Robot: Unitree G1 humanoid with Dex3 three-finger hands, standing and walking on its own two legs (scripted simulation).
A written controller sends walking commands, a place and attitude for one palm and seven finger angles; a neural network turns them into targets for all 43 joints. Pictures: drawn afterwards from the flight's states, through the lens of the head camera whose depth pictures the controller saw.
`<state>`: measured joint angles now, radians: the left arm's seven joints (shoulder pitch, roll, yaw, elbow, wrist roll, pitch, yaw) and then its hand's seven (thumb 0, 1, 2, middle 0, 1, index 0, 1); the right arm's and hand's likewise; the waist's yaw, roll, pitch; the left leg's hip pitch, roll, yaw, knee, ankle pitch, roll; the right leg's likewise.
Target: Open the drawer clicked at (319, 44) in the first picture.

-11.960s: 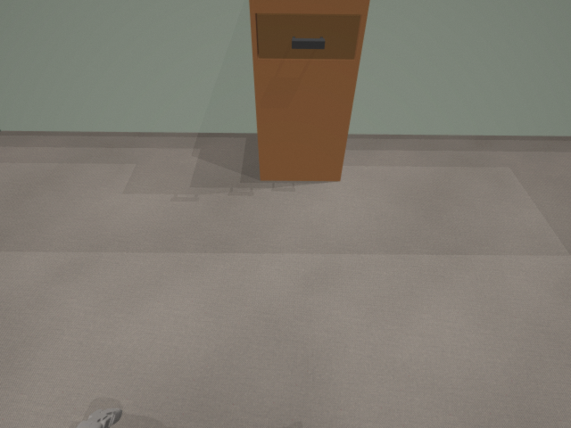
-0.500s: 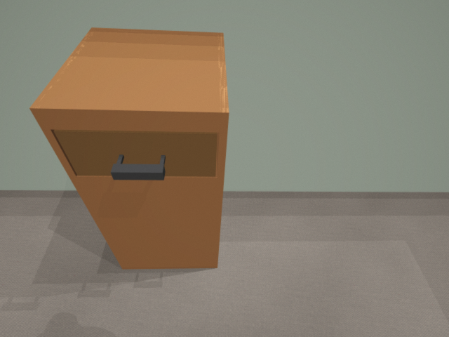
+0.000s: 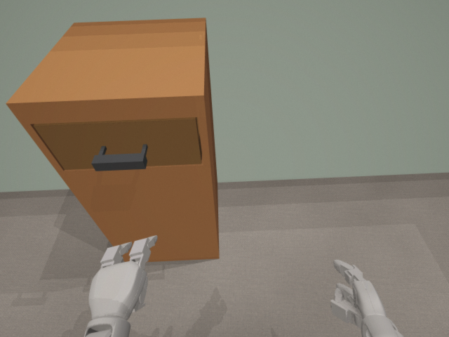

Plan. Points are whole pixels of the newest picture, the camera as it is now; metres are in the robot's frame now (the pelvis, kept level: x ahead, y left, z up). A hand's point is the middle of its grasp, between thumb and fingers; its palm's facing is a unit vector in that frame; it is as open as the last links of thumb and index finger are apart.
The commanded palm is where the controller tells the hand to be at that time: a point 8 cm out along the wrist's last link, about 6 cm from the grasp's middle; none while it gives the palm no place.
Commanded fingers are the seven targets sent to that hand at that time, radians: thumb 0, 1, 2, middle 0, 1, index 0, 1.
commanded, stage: raise the hand with hooked fingers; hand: left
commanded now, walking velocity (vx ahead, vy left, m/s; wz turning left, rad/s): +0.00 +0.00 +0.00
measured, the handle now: (122, 155) +0.51 +0.31 -0.01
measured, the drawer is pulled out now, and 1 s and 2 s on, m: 0.00 0.00 0.00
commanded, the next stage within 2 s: move the hooked fingers above the handle in 1.48 s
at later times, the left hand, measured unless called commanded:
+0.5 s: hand (133, 240) +0.27 +0.20 +0.02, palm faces -0.02 -0.09 -1.00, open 11.5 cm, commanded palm +0.25 +0.22 +0.08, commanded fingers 0.00 -0.20 0.43 -0.28 -1.00 -0.28 -1.00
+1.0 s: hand (98, 181) +0.34 +0.26 +0.10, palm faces +0.15 -0.10 -0.98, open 13.7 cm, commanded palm +0.31 +0.27 +0.15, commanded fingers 0.00 -0.50 0.30 -0.30 -1.20 -0.30 -1.20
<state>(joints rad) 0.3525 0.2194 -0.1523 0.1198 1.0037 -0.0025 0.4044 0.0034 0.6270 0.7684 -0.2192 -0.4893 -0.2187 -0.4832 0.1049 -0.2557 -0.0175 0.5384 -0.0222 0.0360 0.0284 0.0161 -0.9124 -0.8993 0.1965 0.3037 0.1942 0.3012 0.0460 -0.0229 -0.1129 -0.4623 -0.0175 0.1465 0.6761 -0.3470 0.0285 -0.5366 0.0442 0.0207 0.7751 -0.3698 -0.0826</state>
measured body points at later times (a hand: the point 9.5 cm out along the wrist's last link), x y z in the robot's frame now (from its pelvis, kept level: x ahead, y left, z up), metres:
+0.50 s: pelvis +0.03 -0.02 +0.01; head +0.07 -0.07 +0.45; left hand +0.27 +0.20 +0.08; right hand +0.22 -0.25 -0.11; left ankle +0.01 +0.13 -0.71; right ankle +0.01 -0.06 -0.71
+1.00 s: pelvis +0.03 +0.05 +0.02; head +0.03 +0.02 +0.47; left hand +0.33 +0.26 +0.15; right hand +0.24 -0.18 -0.07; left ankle +0.00 +0.14 -0.71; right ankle +0.01 -0.06 -0.71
